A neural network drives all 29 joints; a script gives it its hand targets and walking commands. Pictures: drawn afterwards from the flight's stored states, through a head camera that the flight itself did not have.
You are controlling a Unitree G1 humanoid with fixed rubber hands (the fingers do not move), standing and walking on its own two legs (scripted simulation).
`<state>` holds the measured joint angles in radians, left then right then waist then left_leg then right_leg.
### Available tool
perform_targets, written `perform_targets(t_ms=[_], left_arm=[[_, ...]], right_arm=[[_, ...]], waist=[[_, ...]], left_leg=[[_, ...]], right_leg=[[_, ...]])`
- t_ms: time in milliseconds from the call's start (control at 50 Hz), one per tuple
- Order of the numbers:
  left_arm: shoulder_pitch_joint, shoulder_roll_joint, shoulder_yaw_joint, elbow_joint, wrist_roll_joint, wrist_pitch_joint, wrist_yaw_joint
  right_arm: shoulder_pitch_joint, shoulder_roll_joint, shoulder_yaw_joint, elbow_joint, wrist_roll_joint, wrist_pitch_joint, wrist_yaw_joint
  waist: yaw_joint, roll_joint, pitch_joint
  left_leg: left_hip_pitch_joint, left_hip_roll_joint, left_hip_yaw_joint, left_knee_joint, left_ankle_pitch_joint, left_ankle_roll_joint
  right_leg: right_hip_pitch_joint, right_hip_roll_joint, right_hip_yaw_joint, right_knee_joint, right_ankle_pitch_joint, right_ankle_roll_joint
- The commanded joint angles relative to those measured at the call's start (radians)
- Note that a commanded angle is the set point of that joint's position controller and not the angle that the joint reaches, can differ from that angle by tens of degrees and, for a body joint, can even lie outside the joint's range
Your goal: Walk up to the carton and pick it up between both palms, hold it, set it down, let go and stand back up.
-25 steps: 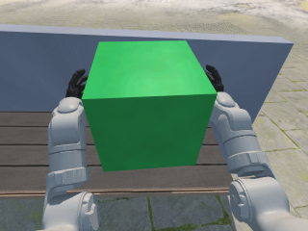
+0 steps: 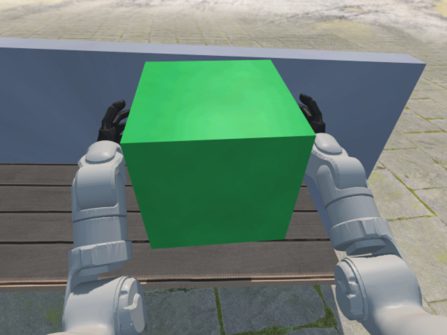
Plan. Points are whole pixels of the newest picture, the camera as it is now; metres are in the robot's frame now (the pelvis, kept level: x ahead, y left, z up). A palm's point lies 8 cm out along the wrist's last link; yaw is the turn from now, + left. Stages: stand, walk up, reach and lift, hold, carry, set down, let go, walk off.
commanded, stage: hold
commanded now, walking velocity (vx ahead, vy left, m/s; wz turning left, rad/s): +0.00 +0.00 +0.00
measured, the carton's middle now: (214, 149) +0.40 +0.01 +0.18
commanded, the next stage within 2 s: none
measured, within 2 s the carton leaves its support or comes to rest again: neither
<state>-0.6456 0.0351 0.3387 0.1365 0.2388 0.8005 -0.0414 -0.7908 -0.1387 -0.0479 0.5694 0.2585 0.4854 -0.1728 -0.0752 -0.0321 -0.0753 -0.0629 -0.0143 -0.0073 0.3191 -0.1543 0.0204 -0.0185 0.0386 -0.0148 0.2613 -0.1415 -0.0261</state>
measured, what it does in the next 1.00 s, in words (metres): stands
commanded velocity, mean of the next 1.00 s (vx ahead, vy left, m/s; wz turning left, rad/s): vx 0.00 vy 0.00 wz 0.00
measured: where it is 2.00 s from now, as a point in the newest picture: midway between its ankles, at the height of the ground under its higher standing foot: outside the picture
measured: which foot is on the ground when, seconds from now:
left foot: down 0.00-1.00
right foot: down 0.00-1.00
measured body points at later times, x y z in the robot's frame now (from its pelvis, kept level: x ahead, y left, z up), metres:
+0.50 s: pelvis +0.00 +0.00 +0.00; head -0.07 +0.02 +0.44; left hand +0.36 +0.18 +0.23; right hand +0.38 -0.17 +0.24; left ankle +0.02 +0.10 -0.75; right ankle +0.01 -0.10 -0.75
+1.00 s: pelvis +0.00 +0.00 +0.00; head -0.07 +0.02 +0.44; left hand +0.36 +0.18 +0.22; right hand +0.38 -0.16 +0.23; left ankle +0.02 +0.10 -0.75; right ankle +0.01 -0.10 -0.75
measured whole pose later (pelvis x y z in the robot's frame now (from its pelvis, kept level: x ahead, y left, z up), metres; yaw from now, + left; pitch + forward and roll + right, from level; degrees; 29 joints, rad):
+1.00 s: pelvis +0.00 +0.00 +0.00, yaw +1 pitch -6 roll -1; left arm -0.64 0.04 0.34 0.11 0.24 0.81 -0.06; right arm -0.77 -0.12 -0.06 0.54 0.24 0.50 -0.17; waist -0.08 -0.03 -0.07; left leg -0.05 -0.02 -0.02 0.32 -0.15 0.02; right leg 0.00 0.04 -0.02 0.26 -0.15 -0.03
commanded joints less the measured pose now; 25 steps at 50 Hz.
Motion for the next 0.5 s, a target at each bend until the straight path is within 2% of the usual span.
perform_targets(t_ms=[0,40,240,280,300,380,480], left_arm=[[-0.715,-0.480,-0.504,-0.168,-0.160,-0.062,-0.150],[-0.709,-0.480,-0.507,-0.171,-0.159,-0.057,-0.151],[-0.721,-0.484,-0.520,-0.182,-0.164,-0.057,-0.137],[-0.713,-0.486,-0.516,-0.182,-0.165,-0.056,-0.137],[-0.767,-0.504,-0.541,-0.232,-0.197,-0.061,-0.127],[-0.735,-0.498,-0.518,-0.158,-0.183,-0.050,-0.109],[-0.685,-0.465,-0.437,-0.068,-0.129,-0.028,-0.144]], right_arm=[[-0.702,0.579,0.352,-0.310,0.130,-0.034,0.115],[-0.688,0.569,0.347,-0.313,0.129,-0.030,0.117],[-0.691,0.563,0.342,-0.309,0.115,-0.029,0.133],[-0.710,0.569,0.352,-0.326,0.120,-0.032,0.134],[-0.763,0.575,0.353,-0.375,0.135,-0.043,0.144],[-0.756,0.557,0.336,-0.334,0.112,-0.043,0.161],[-0.722,0.544,0.299,-0.226,0.061,-0.027,0.158]], waist=[[-0.021,0.064,-0.321],[-0.025,0.072,-0.309],[-0.021,0.075,-0.309],[-0.007,0.062,-0.314],[0.013,0.084,-0.377],[0.013,0.050,-0.345],[0.011,0.015,-0.245]], left_leg=[[0.106,-0.015,0.002,-0.008,0.233,-0.043],[0.109,-0.014,0.001,-0.008,0.229,-0.052],[0.102,-0.006,-0.001,-0.019,0.200,-0.053],[0.095,-0.007,-0.001,-0.018,0.207,-0.047],[0.111,0.007,-0.016,-0.017,0.236,-0.052],[0.111,0.016,-0.004,-0.018,0.215,-0.037],[0.030,0.010,0.013,-0.069,0.076,-0.009]], right_leg=[[0.076,0.006,0.000,-0.009,0.252,0.060],[0.065,0.007,-0.003,-0.013,0.233,0.054],[0.049,0.010,-0.008,-0.012,0.181,0.051],[0.060,0.013,-0.011,-0.010,0.182,0.052],[0.044,0.022,-0.021,-0.007,0.147,0.037],[0.015,0.022,-0.013,-0.023,0.111,0.029],[0.055,-0.004,0.012,-0.042,0.064,0.032]])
